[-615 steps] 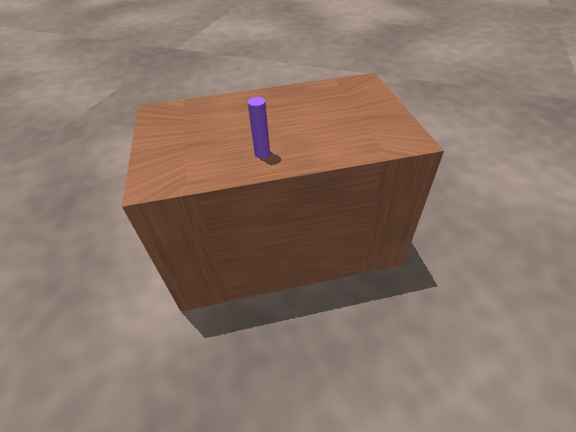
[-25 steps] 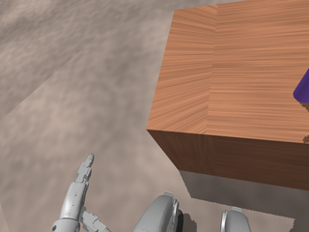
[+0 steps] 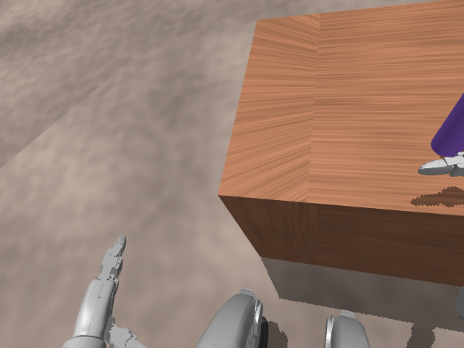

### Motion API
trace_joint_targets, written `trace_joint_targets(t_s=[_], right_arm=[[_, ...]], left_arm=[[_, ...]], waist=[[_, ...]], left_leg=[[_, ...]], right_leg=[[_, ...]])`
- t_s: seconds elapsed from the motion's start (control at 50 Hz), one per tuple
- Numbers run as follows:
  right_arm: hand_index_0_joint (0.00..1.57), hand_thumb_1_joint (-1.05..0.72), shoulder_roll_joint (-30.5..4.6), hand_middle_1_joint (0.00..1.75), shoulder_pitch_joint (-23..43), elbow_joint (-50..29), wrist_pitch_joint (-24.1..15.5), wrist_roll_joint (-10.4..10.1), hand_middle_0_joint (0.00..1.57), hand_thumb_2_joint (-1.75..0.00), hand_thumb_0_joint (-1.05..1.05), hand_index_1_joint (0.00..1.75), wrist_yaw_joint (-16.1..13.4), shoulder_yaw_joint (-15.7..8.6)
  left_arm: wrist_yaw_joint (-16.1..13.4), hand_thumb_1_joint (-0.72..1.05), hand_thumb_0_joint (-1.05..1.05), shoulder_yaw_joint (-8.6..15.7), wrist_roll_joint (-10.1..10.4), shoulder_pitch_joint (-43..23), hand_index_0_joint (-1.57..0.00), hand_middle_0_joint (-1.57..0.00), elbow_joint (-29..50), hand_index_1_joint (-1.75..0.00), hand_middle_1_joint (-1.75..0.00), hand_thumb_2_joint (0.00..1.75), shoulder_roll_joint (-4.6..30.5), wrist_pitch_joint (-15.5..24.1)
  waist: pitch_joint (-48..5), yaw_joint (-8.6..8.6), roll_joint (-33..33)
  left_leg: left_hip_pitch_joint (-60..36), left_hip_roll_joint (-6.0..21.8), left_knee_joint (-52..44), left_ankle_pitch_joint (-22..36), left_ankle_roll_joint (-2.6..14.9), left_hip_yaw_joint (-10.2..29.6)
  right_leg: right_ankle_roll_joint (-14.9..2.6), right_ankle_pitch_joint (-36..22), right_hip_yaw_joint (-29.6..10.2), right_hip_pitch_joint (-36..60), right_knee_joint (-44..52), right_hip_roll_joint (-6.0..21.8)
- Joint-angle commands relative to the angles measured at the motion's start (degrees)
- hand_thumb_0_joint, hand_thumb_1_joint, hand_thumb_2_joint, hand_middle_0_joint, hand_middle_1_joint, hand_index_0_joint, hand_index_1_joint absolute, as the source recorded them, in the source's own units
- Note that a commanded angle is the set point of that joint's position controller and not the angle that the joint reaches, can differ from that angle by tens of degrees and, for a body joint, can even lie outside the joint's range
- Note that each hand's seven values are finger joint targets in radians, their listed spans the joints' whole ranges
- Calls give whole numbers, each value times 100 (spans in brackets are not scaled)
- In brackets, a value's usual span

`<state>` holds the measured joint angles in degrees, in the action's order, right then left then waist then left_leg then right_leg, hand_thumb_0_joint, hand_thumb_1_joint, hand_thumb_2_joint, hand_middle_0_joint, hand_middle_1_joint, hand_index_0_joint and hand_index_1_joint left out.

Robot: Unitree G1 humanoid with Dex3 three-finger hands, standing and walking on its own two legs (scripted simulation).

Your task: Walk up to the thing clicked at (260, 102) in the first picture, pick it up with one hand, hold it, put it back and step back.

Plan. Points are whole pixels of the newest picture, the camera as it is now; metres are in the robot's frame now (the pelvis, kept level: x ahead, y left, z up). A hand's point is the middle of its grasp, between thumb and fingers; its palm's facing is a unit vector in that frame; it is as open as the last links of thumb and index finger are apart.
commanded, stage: close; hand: right
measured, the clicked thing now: out of the picture +0.52 -0.25 +0.03
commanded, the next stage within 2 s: settle in 0.80 s
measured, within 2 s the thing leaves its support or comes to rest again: leaves its support in 1.04 s
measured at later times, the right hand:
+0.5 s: hand (458, 120) +0.52 -0.24 +0.02, palm faces +0.22 +0.98 +0.02, open 13.2 cm
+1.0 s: hand (462, 123) +0.51 -0.24 +0.02, palm faces +0.24 +0.97 +0.01, open 7.2 cm
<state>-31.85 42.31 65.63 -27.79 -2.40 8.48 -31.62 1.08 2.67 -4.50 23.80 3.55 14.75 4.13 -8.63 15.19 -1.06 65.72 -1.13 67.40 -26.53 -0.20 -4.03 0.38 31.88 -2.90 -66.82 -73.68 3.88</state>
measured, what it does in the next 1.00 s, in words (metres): stands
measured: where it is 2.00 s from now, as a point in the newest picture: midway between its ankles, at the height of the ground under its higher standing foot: outside the picture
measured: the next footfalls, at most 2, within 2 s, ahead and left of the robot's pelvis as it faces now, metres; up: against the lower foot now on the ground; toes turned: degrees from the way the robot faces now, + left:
none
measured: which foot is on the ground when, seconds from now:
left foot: down 0.00-1.00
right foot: down 0.00-1.00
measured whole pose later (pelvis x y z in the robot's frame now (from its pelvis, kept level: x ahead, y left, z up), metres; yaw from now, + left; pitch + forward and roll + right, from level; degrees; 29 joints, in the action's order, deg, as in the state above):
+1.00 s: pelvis -0.01 +0.00 -0.01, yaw +0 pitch +26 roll +5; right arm -35.5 47.8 69.3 -27.0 0.1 5.8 -32.4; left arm 1.9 2.4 -4.9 23.2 5.3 14.7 2.4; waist -8.3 16.9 -0.8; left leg 68.6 -1.1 68.4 -26.0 -0.4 -4.0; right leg 0.2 31.5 -3.0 -69.8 -74.9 3.8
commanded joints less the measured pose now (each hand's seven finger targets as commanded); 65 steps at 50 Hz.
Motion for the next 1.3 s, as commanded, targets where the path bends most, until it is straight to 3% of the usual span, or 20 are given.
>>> trace_joint_targets(t_s=[0.0, 0.06, 0.14, 0.16, 0.24, 0.3, 0.44, 0.5, 0.58, 0.64, 0.7, 0.74, 0.82, 0.92, 0.98, 1.1, 1.16, 1.2, 1.22, 1.28], right_arm=[[28, 51, -1320, 11, 1898, -940, -356, -65, 29, 0, 0, 11, -46, -128], [41, 55, -1734, 17, 2164, -1035, -429, -16, 42, 0, 0, 17, -102, -334], [52, 45, -1571, 30, 2231, -543, -518, 56, 53, -11, 0, 30, -154, -241], [56, 42, -1745, 32, 2462, -776, -556, 97, 57, -12, 0, 32, -182, -292], [60, 40, -1376, 35, 2609, -433, -534, 173, 62, -13, 0, 35, -81, 81], [71, 39, -1992, 42, 3211, -1139, -526, 215, 72, -17, 0, 42, -136, -124], [83, 38, -1470, 53, 2255, -1024, -239, 158, 83, -26, 0, 53, -215, -29], [88, 31, -1103, 60, 1865, -652, -185, 77, 89, -33, 0, 60, -191, 73], [97, 21, -1400, 71, 2535, -1037, -341, 40, 97, -45, 0, 71, -257, -93], [107, 4, -1283, 88, 2062, -104, -411, 78, 107, -65, 0, 88, -275, -33], [115, -11, -1818, 101, 2471, -648, -555, 189, 115, -80, 0, 101, -245, -205], [115, -20, -1512, 102, 2570, -448, -546, 181, 115, -83, 0, 102, -167, 0], [126, -36, -1584, 114, 2904, -643, -476, 183, 126, -95, 0, 114, -186, -26], [126, -42, -1836, 125, 2803, -784, -330, 219, 125, -113, 0, 125, -263, -139], [129, -37, -1661, 129, 3093, -1175, -263, 170, 127, -116, 0, 130, -248, 30], [134, -37, -2041, 135, 3176, -1284, -200, 122, 132, -121, 0, 135, -439, -154], [133, -38, -1616, 134, 2874, -558, -186, 115, 131, -120, 0, 134, -426, 52], [132, -38, -1444, 133, 2781, -461, -186, 167, 130, -120, 0, 133, -370, 190], [132, -39, -1727, 133, 3007, -852, -205, 158, 130, -121, 0, 133, -362, 10], [134, -40, -1372, 136, 2828, -479, -66, 122, 131, -123, 0, 136, -238, 252]], left_arm=[[-89, -57, 0, 424, 49, 156, -4, -5, 981, -5, -4, 6, 810, 246], [-106, -57, 0, 681, 44, 191, -4, -5, 1139, -5, -4, 6, 1021, 227], [-106, -56, 0, 728, 73, 87, -4, -5, 1356, -5, -4, 6, 1010, 221], [-101, -56, 0, 618, 77, 9, -4, -5, 1524, -5, -4, 5, 955, 222], [-48, -56, 0, 502, 27, 499, -4, -5, 998, -5, -5, 5, 741, 210], [-72, -56, 0, 647, -6, 323, -4, -5, 1092, -5, -5, 6, 975, 219], [-61, -56, 0, 813, -21, 23, -4, -4, 1116, -5, -5, 6, 1141, 101], [-43, -57, 0, 688, 20, -20, -4, -4, 704, -5, -5, 7, 966, 32], [-105, -57, 0, 718, 65, -452, -4, -5, 1316, -5, -4, 6, 1095, 88], [-102, -55, 0, 674, 99, 127, -4, -5, 939, -5, -4, 5, 973, 62], [-58, -53, 0, 575, 86, 210, -5, -5, 1295, -4, -5, 3, 869, 96], [-24, -53, 0, 637, 45, 572, -5, -5, 1002, -4, -5, 3, 855, 94], [-25, -53, 0, 843, 9, -87, -5, -5, 1321, -5, -5, 4, 1094, 197], [-36, -57, 0, 550, 0, 113, -6, -6, 1196, -6, -6, 6, 930, 154], [-95, -56, 0, 480, 21, -110, -5, -6, 1523, -6, -5, 6, 931, 158], [-173, -56, 0, 703, 79, 15, -5, -6, 1008, -6, -5, 6, 1148, 42], [-155, -55, 0, 541, 91, -85, -5, -6, 635, -6, -5, 6, 924, 35], [-145, -56, 0, 508, 96, -403, -5, -6, 1032, -6, -5, 6, 915, 99], [-157, -56, 0, 486, 103, -380, -5, -6, 1212, -6, -5, 6, 943, 101], [-113, -55, 0, 330, 96, 186, -5, -6, 591, -6, -5, 6, 738, 49]], waist=[[-2674, -226, 1330], [-2754, -100, 1038], [-2441, 154, 739], [-2649, 82, 857], [-2466, 233, 1451], [-3165, 75, 2028], [-3592, -178, 2087], [-2921, -222, 1651], [-3015, 42, 963], [-1991, 256, 655], [-2511, 163, 1185], [-2282, 348, 1467], [-2743, 270, 1872], [-3154, -27, 1899], [-3661, 65, 1806], [-2984, 16, 1628], [-2105, 62, 1429], [-2442, 93, 1238], [-2768, 83, 1266], [-2554, 6, 1415]], left_leg=[[-1681, -140, -637, 1612, 172, 144], [-2054, -108, -678, 1772, 84, 273], [-1962, -96, -767, 1480, 69, 356], [-2022, -83, -756, 1499, 73, 391], [-1387, -94, -629, 1459, 120, 353], [-1170, -136, -486, 1522, 172, 224], [-1390, -209, -471, 1942, 202, 13], [-1362, -238, -483, 1844, 201, -26], [-1880, -204, -631, 1884, 127, 67], [-1622, -195, -769, 1480, 106, 125], [-1669, -139, -707, 1499, 121, 243], [-1257, -154, -638, 1546, 149, 184], [-861, -148, -475, 1321, 197, 104], [-1343, -163, -558, 1338, 188, 82], [-1726, -167, -641, 1546, 160, 90], [-1757, -174, -906, 1466, 159, 113], [-1425, -195, -1000, 1109, 184, 78], [-1668, -193, -1015, 1318, 157, 69], [-1883, -169, -1050, 1462, 139, 119], [-1896, -164, -1062, 1707, 131, 143]], right_leg=[[-54, -1995, -43, 1752, 980, -170], [-137, -1872, 6, 1483, 846, -183], [-180, -1497, -20, 1209, 852, -194], [-170, -1540, -10, 1286, 845, -191], [-115, -1631, -33, 1528, 762, -183], [-32, -2030, -75, 2231, 776, -155], [56, -3291, -149, 2852, 831, -85], [36, -3038, -168, 2327, 943, -85], [-111, -2244, -113, 1869, 963, -128], [-173, -1607, -81, 1298, 1038, -169], [-132, -1690, -30, 1680, 1000, -168], [-105, -1866, -49, 1847, 932, -175], [-21, -1964, -156, 2172, 899, -111], [-8, -1843, -119, 2098, 962, -153], [-40, -1984, -100, 2331, 967, -147], [-74, -1801, -58, 2255, 1180, -180], [-75, -1434, -60, 2026, 1365, -154], [-99, -1629, -75, 2156, 1352, -146], [-108, -1742, -54, 2262, 1322, -143], [-93, -2025, 19, 2296, 1345, -205]])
